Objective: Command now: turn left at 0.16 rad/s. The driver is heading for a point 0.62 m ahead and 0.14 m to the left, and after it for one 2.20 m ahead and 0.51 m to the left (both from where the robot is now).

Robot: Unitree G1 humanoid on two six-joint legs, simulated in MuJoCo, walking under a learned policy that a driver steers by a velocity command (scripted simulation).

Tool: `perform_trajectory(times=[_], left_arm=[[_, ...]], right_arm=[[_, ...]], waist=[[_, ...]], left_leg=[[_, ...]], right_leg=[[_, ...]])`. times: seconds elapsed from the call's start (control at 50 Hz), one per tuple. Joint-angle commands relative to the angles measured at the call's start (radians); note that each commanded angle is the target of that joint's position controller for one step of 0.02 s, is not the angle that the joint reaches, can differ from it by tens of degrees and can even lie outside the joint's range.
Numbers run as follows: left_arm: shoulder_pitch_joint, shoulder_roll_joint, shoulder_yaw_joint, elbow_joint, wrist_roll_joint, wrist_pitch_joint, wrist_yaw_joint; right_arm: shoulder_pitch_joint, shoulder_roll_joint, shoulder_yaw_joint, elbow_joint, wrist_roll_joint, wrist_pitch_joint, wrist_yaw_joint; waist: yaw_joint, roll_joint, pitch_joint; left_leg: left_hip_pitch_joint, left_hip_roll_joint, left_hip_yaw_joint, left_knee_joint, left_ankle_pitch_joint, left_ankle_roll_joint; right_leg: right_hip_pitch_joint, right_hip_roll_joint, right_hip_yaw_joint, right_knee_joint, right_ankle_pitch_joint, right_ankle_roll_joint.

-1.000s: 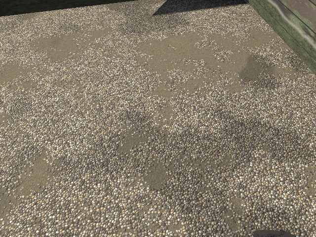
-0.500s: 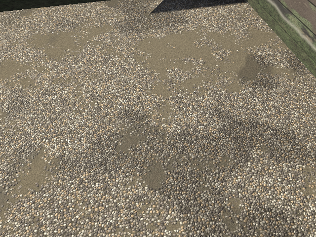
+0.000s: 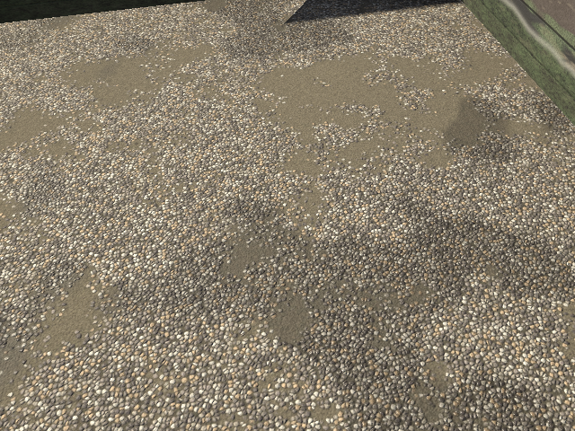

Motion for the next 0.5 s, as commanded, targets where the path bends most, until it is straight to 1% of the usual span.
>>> perform_trajectory(times=[0.02, 0.04, 0.06, 0.08, 0.1, 0.14, 0.18, 0.2, 0.24, 0.26, 0.28, 0.3, 0.32, 0.34, 0.36, 0.4, 0.44, 0.48, 0.5], left_arm=[[-0.018, 0.095, 0.025, -0.064, 0.008, -0.011, 0.007], [-0.015, 0.101, 0.027, -0.064, 0.011, -0.010, 0.009], [-0.024, 0.116, 0.028, -0.075, 0.012, -0.013, 0.003], [-0.030, 0.115, 0.028, -0.082, 0.015, -0.015, 0.000], [-0.036, 0.118, 0.029, -0.089, 0.015, -0.017, -0.001], [-0.050, 0.126, 0.031, -0.103, 0.015, -0.021, -0.002], [-0.069, 0.133, 0.034, -0.120, 0.015, -0.024, -0.002], [-0.081, 0.129, 0.032, -0.125, 0.021, -0.026, -0.002], [-0.103, 0.126, 0.032, -0.144, 0.020, -0.028, -0.003], [-0.098, 0.124, 0.031, -0.152, 0.022, -0.027, -0.008], [-0.109, 0.126, 0.032, -0.161, 0.023, -0.027, -0.012], [-0.119, 0.113, 0.026, -0.173, 0.027, -0.028, -0.016], [-0.130, 0.089, 0.015, -0.181, 0.037, -0.030, -0.021], [-0.152, 0.077, 0.009, -0.192, 0.034, -0.032, -0.025], [-0.157, 0.069, 0.004, -0.198, 0.030, -0.035, -0.029], [-0.154, 0.072, 0.000, -0.204, 0.030, -0.043, -0.029], [-0.144, 0.087, 0.001, -0.212, 0.032, -0.048, -0.025], [-0.144, 0.104, 0.004, -0.223, 0.031, -0.050, -0.020], [-0.151, 0.109, 0.004, -0.228, 0.029, -0.051, -0.018]], right_arm=[[-0.020, -0.096, -0.022, -0.063, 0.007, -0.017, 0.003], [-0.020, -0.108, -0.026, -0.061, 0.012, -0.018, 0.006], [-0.049, -0.111, -0.028, -0.075, 0.004, -0.016, 0.018], [-0.048, -0.110, -0.030, -0.079, 0.005, -0.014, 0.027], [-0.045, -0.109, -0.031, -0.082, 0.007, -0.014, 0.032], [-0.040, -0.110, -0.033, -0.090, 0.009, -0.013, 0.035], [-0.034, -0.113, -0.034, -0.101, 0.009, -0.014, 0.034], [-0.045, -0.110, -0.039, -0.107, 0.013, -0.015, 0.027], [-0.034, -0.121, -0.042, -0.117, 0.010, -0.014, 0.019], [-0.031, -0.122, -0.042, -0.126, 0.004, -0.013, 0.015], [-0.031, -0.130, -0.045, -0.132, 0.002, -0.012, 0.014], [-0.020, -0.129, -0.044, -0.131, 0.000, -0.015, 0.011], [-0.027, -0.119, -0.039, -0.140, -0.004, -0.016, 0.012], [-0.050, -0.112, -0.035, -0.150, -0.002, -0.017, 0.012], [-0.077, -0.107, -0.031, -0.160, -0.002, -0.019, 0.010], [-0.096, -0.098, -0.025, -0.174, 0.000, -0.020, 0.009], [-0.090, -0.080, -0.019, -0.181, 0.001, -0.021, 0.011], [-0.075, -0.067, -0.013, -0.188, -0.003, -0.025, 0.013], [-0.069, -0.066, -0.011, -0.191, -0.008, -0.027, 0.014]], waist=[[0.000, -0.033, -0.039], [0.004, -0.028, -0.041], [0.002, -0.038, -0.028], [0.000, -0.030, -0.040], [-0.002, -0.028, -0.045], [-0.009, -0.033, -0.050], [-0.016, -0.039, -0.056], [-0.026, -0.034, -0.057], [-0.036, -0.022, -0.059], [-0.043, 0.004, -0.054], [-0.047, 0.017, -0.048], [-0.050, 0.018, -0.055], [-0.051, 0.032, -0.056], [-0.046, 0.038, -0.036], [-0.033, 0.038, -0.018], [-0.025, 0.007, -0.020], [-0.026, -0.048, -0.034], [-0.035, -0.102, -0.040], [-0.042, -0.110, -0.039]], left_leg=[[0.110, 0.096, -0.108, -0.067, 0.219, 0.006], [0.108, 0.092, -0.120, -0.065, 0.226, 0.009], [0.076, 0.080, -0.118, -0.047, 0.207, 0.017], [0.067, 0.075, -0.129, -0.038, 0.195, 0.019], [0.057, 0.070, -0.137, -0.027, 0.186, 0.021], [0.035, 0.061, -0.156, -0.001, 0.177, 0.026], [0.008, 0.057, -0.177, 0.026, 0.172, 0.031], [-0.001, 0.050, -0.188, 0.039, 0.174, 0.021], [-0.034, 0.057, -0.225, 0.048, 0.172, 0.029], [-0.048, 0.064, -0.247, 0.046, 0.167, 0.036], [-0.066, 0.077, -0.280, 0.040, 0.167, 0.046], [-0.080, 0.102, -0.326, 0.001, 0.105, 0.056], [-0.104, 0.115, -0.364, -0.041, 0.018, 0.058], [-0.142, 0.109, -0.380, -0.067, -0.037, 0.050], [-0.187, 0.089, -0.377, -0.072, -0.065, 0.034], [-0.238, 0.034, -0.351, -0.044, -0.097, 0.003], [-0.256, -0.015, -0.313, 0.027, -0.095, -0.015], [-0.257, -0.047, -0.278, 0.105, -0.073, -0.022], [-0.260, -0.052, -0.271, 0.124, -0.057, -0.022]], right_leg=[[-0.081, -0.112, 0.043, -0.097, 0.214, -0.060], [-0.077, -0.116, 0.027, -0.088, 0.221, -0.062], [-0.083, -0.108, 0.022, -0.074, 0.185, -0.059], [-0.079, -0.116, 0.017, -0.071, 0.174, -0.064], [-0.081, -0.122, 0.012, -0.065, 0.169, -0.067], [-0.087, -0.132, 0.003, -0.053, 0.162, -0.073], [-0.092, -0.140, -0.008, -0.039, 0.157, -0.077], [-0.088, -0.127, -0.025, -0.028, 0.169, -0.073], [-0.087, -0.124, -0.056, 0.001, 0.154, -0.067], [-0.096, -0.124, -0.069, 0.016, 0.138, -0.061], [-0.102, -0.116, -0.091, 0.037, 0.120, -0.054], [-0.094, -0.108, -0.109, 0.030, 0.054, -0.038], [-0.075, -0.104, -0.128, 0.015, -0.001, -0.024], [-0.053, -0.103, -0.139, 0.002, -0.005, -0.011], [-0.017, -0.103, -0.145, -0.013, 0.010, -0.003], [0.050, -0.122, -0.145, -0.029, 0.026, -0.007], [0.078, -0.160, -0.120, -0.051, 0.007, -0.026], [0.068, -0.215, -0.074, -0.096, -0.038, -0.057], [0.062, -0.236, -0.063, -0.104, -0.044, -0.070]])
Keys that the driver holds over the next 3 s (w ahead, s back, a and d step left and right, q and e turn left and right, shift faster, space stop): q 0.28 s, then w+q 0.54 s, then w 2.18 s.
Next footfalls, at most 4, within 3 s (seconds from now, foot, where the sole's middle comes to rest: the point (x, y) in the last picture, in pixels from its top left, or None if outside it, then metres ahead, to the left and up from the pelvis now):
none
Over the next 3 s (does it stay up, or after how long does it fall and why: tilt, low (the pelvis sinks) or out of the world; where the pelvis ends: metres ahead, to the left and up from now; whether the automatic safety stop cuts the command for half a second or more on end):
stays up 0.02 -0.01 -0.02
